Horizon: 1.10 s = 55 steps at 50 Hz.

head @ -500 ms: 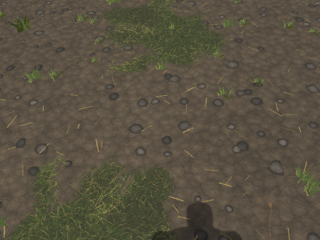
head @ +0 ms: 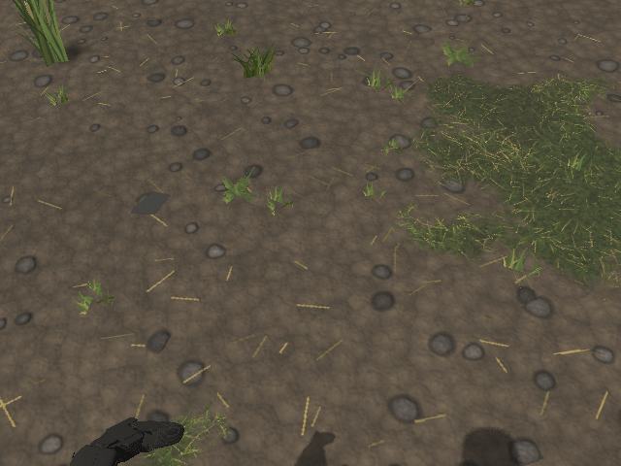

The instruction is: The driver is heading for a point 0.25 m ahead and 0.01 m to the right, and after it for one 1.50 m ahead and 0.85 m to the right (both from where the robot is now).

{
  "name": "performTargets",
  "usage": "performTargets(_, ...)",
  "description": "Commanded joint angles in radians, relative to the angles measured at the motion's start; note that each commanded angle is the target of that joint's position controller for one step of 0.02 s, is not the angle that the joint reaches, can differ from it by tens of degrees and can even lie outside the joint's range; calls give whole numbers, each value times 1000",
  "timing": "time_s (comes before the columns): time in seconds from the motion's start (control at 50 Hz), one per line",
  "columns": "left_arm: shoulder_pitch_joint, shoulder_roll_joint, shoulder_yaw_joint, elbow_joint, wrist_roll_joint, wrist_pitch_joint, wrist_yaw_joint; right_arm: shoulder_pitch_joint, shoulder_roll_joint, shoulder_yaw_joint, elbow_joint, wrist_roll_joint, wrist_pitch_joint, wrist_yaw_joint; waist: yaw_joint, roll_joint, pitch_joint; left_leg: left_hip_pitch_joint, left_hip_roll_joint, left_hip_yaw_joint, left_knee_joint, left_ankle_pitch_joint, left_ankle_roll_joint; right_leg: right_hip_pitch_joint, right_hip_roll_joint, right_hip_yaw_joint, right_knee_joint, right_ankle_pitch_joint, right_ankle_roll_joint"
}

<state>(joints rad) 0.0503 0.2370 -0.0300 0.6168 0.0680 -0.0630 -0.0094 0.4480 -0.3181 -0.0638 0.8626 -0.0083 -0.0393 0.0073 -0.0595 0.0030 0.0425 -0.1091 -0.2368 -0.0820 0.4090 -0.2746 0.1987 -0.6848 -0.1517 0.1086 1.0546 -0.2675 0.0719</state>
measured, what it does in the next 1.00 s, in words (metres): walks ahead, turning right: right foot, then left foot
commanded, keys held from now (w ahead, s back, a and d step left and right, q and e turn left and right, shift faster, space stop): w+e+shift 1.00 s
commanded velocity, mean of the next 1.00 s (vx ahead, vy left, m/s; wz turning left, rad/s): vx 1.00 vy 0.00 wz -0.54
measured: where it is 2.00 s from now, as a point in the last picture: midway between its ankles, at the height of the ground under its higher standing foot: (548, 129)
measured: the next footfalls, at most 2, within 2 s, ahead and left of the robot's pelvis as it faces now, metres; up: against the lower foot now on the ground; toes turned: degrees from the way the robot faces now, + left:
right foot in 0.20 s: +0.41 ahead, -0.16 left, +0.00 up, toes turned +2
left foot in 0.62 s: +0.82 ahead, +0.01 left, +0.00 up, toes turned -17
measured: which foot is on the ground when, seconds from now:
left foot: down 0.00-0.22, up 0.24-0.60, down 0.62-1.00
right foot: up 0.00-0.18, down 0.20-0.64, up 0.66-1.00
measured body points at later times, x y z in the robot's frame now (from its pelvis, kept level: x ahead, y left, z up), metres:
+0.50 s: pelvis +0.47 -0.09 +0.01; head +0.50 -0.09 +0.46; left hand +0.40 +0.19 -0.11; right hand +0.71 -0.32 -0.04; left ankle +0.68 +0.05 -0.68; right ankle +0.37 -0.16 -0.73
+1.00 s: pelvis +0.93 -0.18 -0.02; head +0.95 -0.21 +0.43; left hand +1.30 -0.16 -0.05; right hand +0.70 -0.38 -0.14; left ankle +0.79 +0.02 -0.73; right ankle +1.06 -0.35 -0.69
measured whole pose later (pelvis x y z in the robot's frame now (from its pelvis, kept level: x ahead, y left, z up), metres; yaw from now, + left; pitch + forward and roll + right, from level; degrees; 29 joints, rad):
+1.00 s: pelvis +0.93 -0.18 -0.02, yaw -35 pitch +2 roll +2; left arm -0.07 0.34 0.03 0.58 0.03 0.00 -0.10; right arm 0.52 -0.32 -0.05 0.91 -0.02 -0.10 -0.01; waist -0.08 -0.03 0.04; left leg 0.24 0.01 0.30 0.23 -0.45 -0.06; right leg -0.75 -0.02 -0.13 0.79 -0.04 -0.15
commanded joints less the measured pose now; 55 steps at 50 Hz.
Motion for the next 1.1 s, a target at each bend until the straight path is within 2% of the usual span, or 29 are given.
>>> performTargets(0.02,-61,80,15,-75,-22,3,-15,-87,-154,-43,-93,8,-43,2,35,-27,65,-264,199,-239,-244,298,93,184,46,-119,-287,283,-3)
performTargets(0.06,-84,67,11,-68,-34,-7,-22,-22,-127,-34,-63,24,-57,11,-18,-3,31,-179,234,-208,-278,435,55,269,68,-156,-419,478,-50)
performTargets(0.1,-119,99,24,-72,-39,-10,-17,13,-141,-34,-42,15,-67,9,-50,13,30,-1,280,-184,-276,559,26,242,84,-169,-510,486,-98)
performTargets(0.14,-73,151,48,-58,-35,-12,-8,20,-182,-40,-27,-2,-68,-3,-18,48,-22,182,321,-139,-157,915,-13,262,146,-199,-542,343,-146)
performTargets(0.16,27,184,66,-29,-40,-13,-3,14,-208,-45,-20,-19,-62,-11,39,78,-84,249,342,-117,-34,1093,-32,328,183,-203,-528,245,-164)
performTargets(0.2,439,251,106,94,-53,-4,20,-87,-207,-44,-31,-55,-38,-24,268,86,-235,123,320,-34,456,1131,-59,688,177,-187,-509,83,-213)
performTargets(0.22,598,325,130,132,-38,3,30,-100,-103,-16,-68,-47,-44,-24,301,-86,-317,-158,218,38,914,634,-90,923,7,94,-476,-192,-287)
performTargets(0.24,513,354,139,150,-37,10,10,27,-19,10,-110,-9,-70,6,126,-425,-357,-536,54,8,1104,-156,-139,1077,-162,790,-761,-305,-423)
performTargets(0.26,366,264,134,113,-42,11,-9,-68,-75,20,-111,-31,-73,-6,129,-190,-207,-673,165,-40,1100,-70,-115,995,-148,772,-811,-385,-429)
performTargets(0.3,346,180,118,136,-51,7,-16,-239,-96,27,-153,-48,-83,3,115,46,-71,-610,251,-35,933,15,-129,729,-74,525,-817,-205,-383)
performTargets(0.34,376,156,103,187,-52,-4,-4,-270,-59,45,-197,-77,-61,14,54,11,5,-564,285,-25,806,-20,-165,560,8,414,-846,-115,-361)
performTargets(0.38,394,181,110,199,-62,-17,-3,-304,-46,61,-229,-79,-40,20,37,-28,39,-564,308,4,688,-52,-198,469,38,366,-889,-69,-376)
performTargets(0.46,378,212,133,182,-68,-25,-6,-522,-19,93,-320,-39,-45,42,86,-47,89,-368,287,82,286,255,-243,275,114,261,-982,100,-328)
performTargets(0.56,450,237,148,205,-84,-20,-2,-541,-54,76,-330,-29,-50,21,120,-48,-3,-220,235,80,110,327,-214,502,86,270,-825,517,-253)
performTargets(0.6,441,282,157,208,-74,-17,1,-347,-110,44,-276,-29,-59,-3,25,-35,-151,24,197,92,88,171,-187,540,118,234,-520,761,-212)
performTargets(0.62,401,280,158,194,-73,-24,-4,-167,-153,21,-240,-35,-65,-23,-71,-30,-241,261,282,23,114,92,-163,404,158,219,-279,649,-194)
performTargets(0.64,373,159,127,160,-65,-37,1,67,-232,-11,-213,-59,-65,-46,-143,105,-398,492,547,-235,107,-269,-129,255,206,138,50,185,-203)
performTargets(0.66,477,81,96,96,-111,-29,1,-7,-297,-27,-212,-68,-53,-40,-29,411,-521,606,768,-786,-107,-514,-21,-4,268,26,313,-235,-178)
performTargets(0.68,386,156,102,130,-80,-6,12,-102,-187,-21,-228,-58,-43,-37,-34,207,-338,465,696,-717,-142,-581,-25,-120,167,-1,356,-119,-190)
performTargets(0.7,292,172,109,124,-61,4,2,-150,-100,0,-226,-50,-45,-33,-40,97,-202,340,642,-512,-126,-396,-45,-128,133,-21,311,-44,-187)
performTargets(0.72,248,160,109,120,-54,12,-10,-153,-67,7,-202,-56,-47,-27,-25,29,-122,232,603,-370,-140,-176,-55,-103,105,-27,278,-21,-178)
performTargets(0.8,133,78,88,41,-34,64,-50,-87,-13,18,-101,-16,-78,-12,37,92,-14,101,539,-56,-191,191,-107,-136,39,-47,226,-18,-164)
performTargets(0.94,-90,94,53,-74,-39,64,-99,-111,-90,4,-56,-15,-99,-14,79,24,91,-21,428,344,-295,670,-169,97,117,-259,-236,297,-209)
performTargets(0.98,-41,123,60,-51,-40,59,-92,-58,-152,-9,-54,-14,-85,-23,112,61,31,84,444,363,-147,1136,-183,213,200,-317,-279,250,-241)
performTargets(1.02,194,185,89,16,-40,54,-74,-89,-218,-26,-73,-20,-51,-36,250,105,-105,86,490,343,195,1351,-178,480,256,-294,-283,151,-283)
performTargets(1.04,413,231,117,85,-39,50,-55,-132,-222,-27,-97,-25,-36,-35,342,90,-198,-35,498,319,487,1256,-168,742,267,-231,-333,118,-323)
performTargets(1.06,454,278,146,126,-49,54,-25,-116,-174,-22,-91,-39,-29,-19,313,-32,-190,-257,371,313,856,447,-185,920,224,-119,-391,41,-350)
performTargets(1.08,327,401,168,82,-35,76,-10,-37,-53,10,-178,-42,-37,-8,141,-269,-213,-626,227,259,1253,-256,-239,1079,-12,360,-456,116,-471)
performTargets(1.1,375,413,178,41,-38,86,-7,-132,-122,9,-256,-30,-62,-11,210,-143,-364,-766,227,36,1295,-190,-234,1160,-91,651,-667,-87,-567)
